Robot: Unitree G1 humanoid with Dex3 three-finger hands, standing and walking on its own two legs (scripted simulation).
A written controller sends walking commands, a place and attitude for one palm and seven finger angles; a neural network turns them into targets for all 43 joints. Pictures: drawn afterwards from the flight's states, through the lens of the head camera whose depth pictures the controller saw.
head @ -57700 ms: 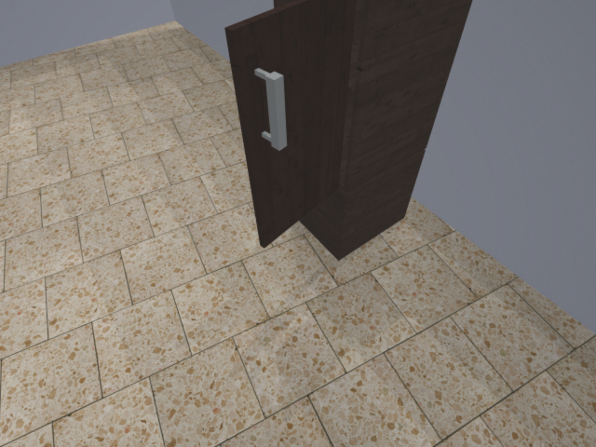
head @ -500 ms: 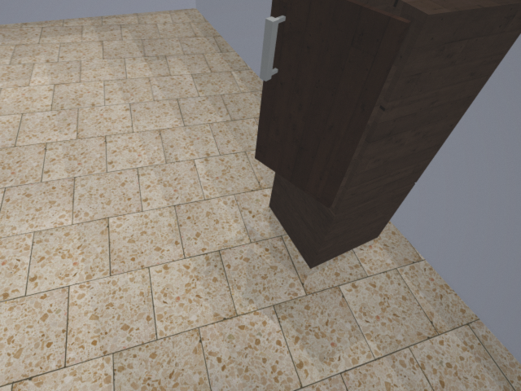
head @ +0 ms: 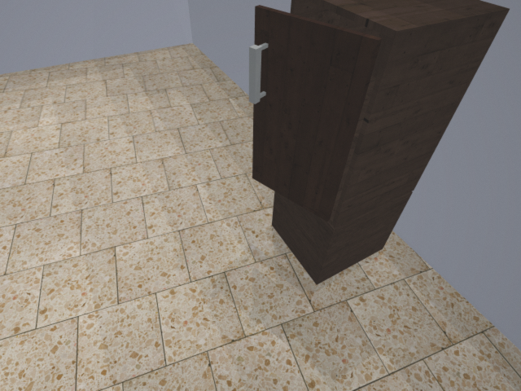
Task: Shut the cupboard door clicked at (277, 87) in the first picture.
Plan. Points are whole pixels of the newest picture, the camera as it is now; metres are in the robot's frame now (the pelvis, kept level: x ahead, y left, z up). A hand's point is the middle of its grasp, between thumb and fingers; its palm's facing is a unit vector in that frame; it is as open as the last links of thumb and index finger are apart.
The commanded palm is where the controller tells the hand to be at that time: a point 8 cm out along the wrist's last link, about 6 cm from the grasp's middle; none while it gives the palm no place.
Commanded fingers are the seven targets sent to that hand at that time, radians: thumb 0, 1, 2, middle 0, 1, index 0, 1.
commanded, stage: let the arm hang, fingers relaxed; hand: left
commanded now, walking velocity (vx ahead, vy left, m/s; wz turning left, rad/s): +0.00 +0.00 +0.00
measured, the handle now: (259, 73) +0.89 +0.05 +0.09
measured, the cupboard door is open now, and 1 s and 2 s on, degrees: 21 21 21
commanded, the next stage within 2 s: look to check the result in 0.18 s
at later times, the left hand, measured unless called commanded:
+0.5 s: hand out of the picture -0.01 +0.17 -0.17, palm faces +0.04 -0.98 -0.20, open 7.4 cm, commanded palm none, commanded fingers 0.00 0.90 0.90 -0.20 -0.30 -0.20 -0.30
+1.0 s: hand out of the picture +0.03 +0.17 -0.18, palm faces +0.08 -0.98 -0.20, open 7.4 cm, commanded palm none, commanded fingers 0.00 0.90 0.90 -0.20 -0.30 -0.20 -0.30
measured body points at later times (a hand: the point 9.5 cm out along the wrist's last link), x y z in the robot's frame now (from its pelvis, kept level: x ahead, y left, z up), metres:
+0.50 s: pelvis +0.02 +0.00 +0.00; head +0.03 +0.00 +0.45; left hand -0.01 +0.22 -0.16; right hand +0.02 -0.23 -0.16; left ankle +0.07 +0.09 -0.74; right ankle -0.02 -0.13 -0.74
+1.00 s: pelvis +0.03 -0.01 +0.00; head +0.05 -0.01 +0.45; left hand +0.03 +0.22 -0.16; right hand +0.05 -0.24 -0.16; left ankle +0.07 +0.09 -0.74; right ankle -0.01 -0.13 -0.74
